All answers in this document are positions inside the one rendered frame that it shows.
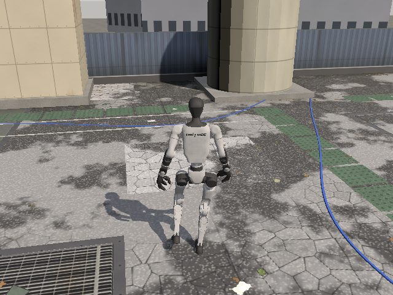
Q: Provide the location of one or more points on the right robot forearm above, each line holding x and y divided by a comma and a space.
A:
225, 163

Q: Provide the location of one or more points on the left robot forearm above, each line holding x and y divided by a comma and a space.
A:
165, 165

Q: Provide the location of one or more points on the right robot hand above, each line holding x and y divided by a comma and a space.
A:
222, 173

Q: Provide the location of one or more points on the left robot upper arm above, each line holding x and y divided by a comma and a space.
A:
177, 129

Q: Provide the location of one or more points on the right robot upper arm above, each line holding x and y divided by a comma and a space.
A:
215, 130

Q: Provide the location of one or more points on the left robot hand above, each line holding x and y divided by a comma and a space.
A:
160, 181

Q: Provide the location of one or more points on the robot right shin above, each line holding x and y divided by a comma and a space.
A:
202, 225

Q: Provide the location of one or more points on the humanoid robot head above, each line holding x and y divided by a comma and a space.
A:
196, 108

